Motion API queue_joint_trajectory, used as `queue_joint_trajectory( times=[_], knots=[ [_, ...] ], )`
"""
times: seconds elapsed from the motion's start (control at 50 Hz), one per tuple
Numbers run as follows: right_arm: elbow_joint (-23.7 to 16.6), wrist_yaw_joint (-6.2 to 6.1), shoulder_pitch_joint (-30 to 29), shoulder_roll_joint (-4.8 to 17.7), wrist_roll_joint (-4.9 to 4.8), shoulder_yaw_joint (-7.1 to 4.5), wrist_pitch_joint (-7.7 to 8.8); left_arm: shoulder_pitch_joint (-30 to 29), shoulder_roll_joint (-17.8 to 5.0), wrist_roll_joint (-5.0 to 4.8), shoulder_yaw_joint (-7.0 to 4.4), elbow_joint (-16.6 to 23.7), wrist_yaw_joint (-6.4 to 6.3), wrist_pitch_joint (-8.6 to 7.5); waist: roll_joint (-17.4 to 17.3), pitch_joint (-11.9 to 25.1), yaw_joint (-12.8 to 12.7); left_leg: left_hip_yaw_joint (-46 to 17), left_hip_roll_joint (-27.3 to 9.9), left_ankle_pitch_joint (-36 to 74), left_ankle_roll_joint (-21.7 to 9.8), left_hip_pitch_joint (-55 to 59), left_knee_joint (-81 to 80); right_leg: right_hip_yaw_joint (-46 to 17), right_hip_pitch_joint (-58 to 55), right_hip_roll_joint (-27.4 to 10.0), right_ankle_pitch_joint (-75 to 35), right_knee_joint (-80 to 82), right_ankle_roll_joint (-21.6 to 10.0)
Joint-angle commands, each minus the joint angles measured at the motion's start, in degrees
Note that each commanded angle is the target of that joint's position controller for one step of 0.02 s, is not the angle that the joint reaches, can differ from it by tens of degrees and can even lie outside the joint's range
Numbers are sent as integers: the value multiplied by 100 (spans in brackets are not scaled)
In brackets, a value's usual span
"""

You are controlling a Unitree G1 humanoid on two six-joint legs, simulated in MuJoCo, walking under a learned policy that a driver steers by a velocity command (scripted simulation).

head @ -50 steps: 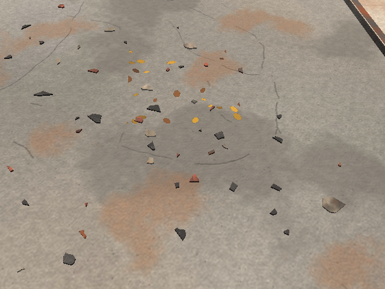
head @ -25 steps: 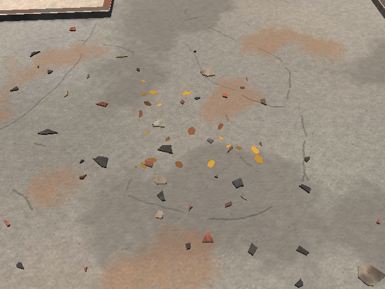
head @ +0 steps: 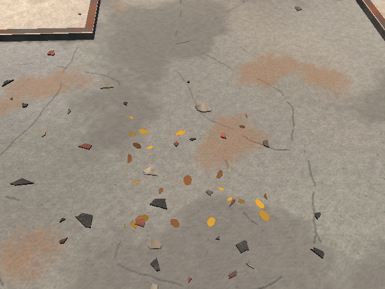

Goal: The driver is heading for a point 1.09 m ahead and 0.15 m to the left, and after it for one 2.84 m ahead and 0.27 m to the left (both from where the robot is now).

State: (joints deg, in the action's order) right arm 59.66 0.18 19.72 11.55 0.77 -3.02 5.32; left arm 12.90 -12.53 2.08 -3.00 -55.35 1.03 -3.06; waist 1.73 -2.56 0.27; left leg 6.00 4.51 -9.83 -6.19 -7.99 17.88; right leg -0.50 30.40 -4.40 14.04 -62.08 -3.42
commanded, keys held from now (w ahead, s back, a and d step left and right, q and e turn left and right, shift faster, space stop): w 0.44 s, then w+q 0.56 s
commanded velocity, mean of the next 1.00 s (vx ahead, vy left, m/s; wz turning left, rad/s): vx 0.50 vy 0.00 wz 0.21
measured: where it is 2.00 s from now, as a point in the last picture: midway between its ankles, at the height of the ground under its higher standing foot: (165, 171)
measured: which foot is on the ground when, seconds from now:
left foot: down 0.00-0.32, up 0.34-0.88, down 0.90-1.00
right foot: up 0.00-0.30, down 0.32-0.88, up 0.90-1.00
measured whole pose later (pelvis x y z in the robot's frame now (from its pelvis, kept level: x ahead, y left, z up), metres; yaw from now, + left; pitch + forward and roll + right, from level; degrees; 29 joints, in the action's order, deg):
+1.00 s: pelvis +0.54 +0.00 -0.02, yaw +16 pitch +0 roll +0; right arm 52.0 0.9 9.5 13.7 1.2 -4.4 1.9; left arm 18.3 -11.4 0.7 -2.6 -54.6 -0.4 -5.0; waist 0.1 -3.6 -0.4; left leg 5.1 6.4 -12.1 -8.4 -19.6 31.3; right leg 3.2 17.7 -2.5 21.6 -71.1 -1.8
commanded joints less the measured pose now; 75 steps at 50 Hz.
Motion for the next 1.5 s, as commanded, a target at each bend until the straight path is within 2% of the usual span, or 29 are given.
queue_joint_trajectory(
  times=[0.02, 0.24, 0.28, 0.32, 0.34, 0.36, 0.38, 0.4, 0.42, 0.46, 0.56, 0.76, 0.82, 0.88, 0.9, 0.92, 0.94, 0.96, 1.0, 1.06, 1.12, 1.22, 1.32, 1.38, 1.42, 1.44, 1.46, 1.48, 1.5],
  knots=[
    [-157, -17, 294, 547, -19, -56, 109, 54, -157, 17, -22, 246, 56, 91, -462, -186, -138, -1199, -1519, 1320, -577, 11, -1130, 132, 576, -202, -576, 395, 160],
    [113, -117, 1111, 615, 70, -25, 47, -1629, -206, -81, 52, 913, 42, -24, -590, -387, 236, -817, -1733, 2917, -485, 1460, -669, 516, 514, 166, -930, 2842, -86],
    [98, -145, 913, 710, 86, -54, 35, -1131, -302, -80, -10, 793, -3, -83, -646, -140, -49, -678, -1739, 4271, -360, 1519, 3, 622, -304, 442, -489, 3094, -289],
    [56, -130, 740, 724, 46, -54, -2, 537, -552, -4, -163, 242, -98, -185, -442, 727, -733, -404, -1415, 4271, -171, 919, 1921, 582, -2381, 555, -723, 3594, -570],
    [-161, -88, 837, 429, -91, 34, 6, 1475, -1072, 153, -306, 82, -164, -222, 225, 1491, -936, -143, -1004, 2201, 6, -588, 3750, -1046, -4053, -821, -244, 3669, -971],
    [-159, -47, 1429, 131, -209, 51, -8, 1557, -1424, 124, -396, 56, -106, -168, 1181, 1996, -631, -273, 35, -2143, 140, -2242, 5541, -3647, -4952, -2099, -248, 4392, -1693],
    [-184, -64, 911, 582, -55, -76, -47, 1002, -1132, -86, -343, 117, -66, -103, 294, 1401, -481, -954, -344, -1740, 41, -2697, 5852, -3409, -4348, -1759, 292, 4604, -1490],
    [-343, -35, 431, 537, -18, -77, -17, 435, -762, -133, -236, 212, -50, -114, 104, 593, -313, -916, -578, -1189, 35, -2819, 5633, -2542, -3461, -1569, 193, 4786, -1297],
    [-375, -17, 223, 435, -3, -67, -5, 170, -482, -110, -159, 230, -35, -156, -61, 255, -166, -890, -769, -843, 42, -2638, 5296, -1978, -2857, -1284, -248, 5005, -1100],
    [-302, 43, 387, 249, 112, -55, -146, 180, -178, -121, -59, 97, -86, -231, 99, 110, 117, -871, -929, -628, 153, -2127, 4856, -1145, -2211, -903, -844, 5234, -803],
    [-508, 143, -222, 211, 99, -74, -371, 815, -433, -114, -89, -123, -137, -393, 119, -148, 119, -836, -978, 81, 286, -2708, 4393, -267, -2195, -790, -1399, 5574, -605],
    [-1236, 228, -2033, 103, 74, 78, -319, 1626, -436, -104, -21, -342, -288, -361, 147, -433, -305, 28, -727, 955, 151, -2961, 2009, 915, -3392, -837, -3327, 5282, -315],
    [-1261, 207, -1818, 211, 94, 24, -312, 1553, -606, -83, -55, -352, -364, -295, 304, -195, -103, 327, -362, 252, -151, -2404, 1753, 1188, -3846, -970, -5357, 4482, -268],
    [-898, 156, -475, 544, 137, -166, -278, 1327, -841, -56, -130, -239, -369, -170, 449, 586, 489, 373, 124, -340, -613, -819, 1349, 1355, -3665, -1027, -6087, 2253, -280],
    [-695, 112, 330, 862, 219, -310, -251, 1109, -869, -100, -140, -84, -325, -168, 154, 975, 942, -313, -245, -320, -909, 475, 890, 1419, -2653, -903, -4780, 746, -146],
    [-753, 42, 513, 1504, 246, -489, -272, 1279, -311, -206, -41, 289, -201, -201, -1127, 1516, 675, -3024, -2019, -186, -1746, 2301, 769, 1400, -241, 45, -84, -1517, 152],
    [-780, 63, 489, 1570, 67, -495, -352, 760, -609, -157, -110, 544, -146, -265, -745, 1732, 674, -4847, -2466, -90, -2084, 2534, -33, 159, 855, 676, 1561, -2372, 176],
    [-769, 28, 119, 1435, -7, -451, -378, 243, -589, -142, -96, 729, -108, -336, -373, 832, 527, -3860, -2301, -100, -1820, 1862, -210, -182, 1386, 209, 941, -2103, 127],
    [-853, 0, -429, 927, -29, -317, -333, 321, -571, -120, -98, 686, -115, -351, 136, 104, 40, -2809, -1781, 867, -1270, 512, -469, -123, 820, -133, 386, -1092, 203],
    [-877, -35, -444, 845, -105, -247, -167, 490, -442, 86, -81, 736, -69, -21, -119, 172, -241, -2081, -1233, 1889, -1079, -165, -536, -40, 175, -232, 319, -405, 486],
    [-831, -24, -78, 1029, -91, -277, -111, 15, -414, 68, -61, 956, -17, 93, -320, 107, -132, -1843, -1057, 2166, -934, -182, -658, 128, 456, -259, -270, 283, 632],
    [-711, -21, 597, 920, -75, -206, -106, -988, -438, 14, -16, 1290, 34, 104, -531, 25, 302, -1762, -1033, 2558, -521, 605, -671, 220, 905, -182, -1251, 1546, 547],
    [-637, -96, 908, 974, 13, -157, -95, -1772, -456, -42, 57, 1605, 81, 24, -564, -140, 541, -1813, -1276, 2855, -545, 1365, -538, 345, 935, 78, -1346, 2535, 300],
    [-651, -149, 655, 1113, 51, -162, -65, -1380, -600, -64, 22, 1586, 60, -44, -633, -116, 198, -1734, -1448, 3877, -403, 1432, -177, 339, 104, 303, -867, 3051, -5],
    [-646, -130, 479, 1222, 79, -177, -45, -163, -818, -89, -92, 1201, -52, -96, -586, 470, -340, -1546, -1273, 5093, -243, 1342, 1091, 461, -1376, 686, -565, 3376, -231],
    [-677, -106, 424, 1174, 44, -154, -32, 743, -966, -20, -159, 954, -126, -151, -384, 980, -757, -1364, -1044, 4327, -165, 702, 2259, 168, -2680, 355, -755, 3581, -407],
    [-878, -69, 704, 753, -88, -48, -6, 1511, -1492, 132, -273, 889, -198, -173, 458, 1797, -817, -1051, -490, 2039, -4, -619, 4118, -1718, -4177, -1114, -137, 3662, -815],
    [-799, -50, 1264, 704, -195, -74, -20, 1419, -1663, 42, -351, 768, -119, -83, 1579, 2144, -448, -941, 418, -1911, 124, -2001, 5619, -4172, -4732, -2020, -247, 4505, -1490],
    [-766, -78, 928, 1006, 14, -113, -70, 752, -1214, -99, -259, 904, -52, -37, 494, 1201, -244, -1281, -57, -1581, 54, -2509, 5951, -3733, -3930, -1789, 413, 4658, -1383]
  ],
)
